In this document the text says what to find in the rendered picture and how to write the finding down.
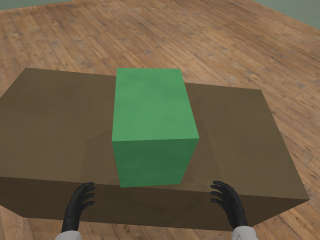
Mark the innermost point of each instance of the right robot hand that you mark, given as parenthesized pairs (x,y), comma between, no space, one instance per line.
(231,203)

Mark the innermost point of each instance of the left robot hand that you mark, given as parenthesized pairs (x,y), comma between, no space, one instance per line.
(75,207)

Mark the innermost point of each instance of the pedestal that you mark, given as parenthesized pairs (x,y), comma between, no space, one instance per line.
(56,134)

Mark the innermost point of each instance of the carton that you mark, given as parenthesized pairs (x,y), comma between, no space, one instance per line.
(154,133)

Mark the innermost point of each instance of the left robot forearm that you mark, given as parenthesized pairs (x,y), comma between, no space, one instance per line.
(69,235)

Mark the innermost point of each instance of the right robot forearm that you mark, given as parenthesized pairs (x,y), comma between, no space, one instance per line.
(244,233)

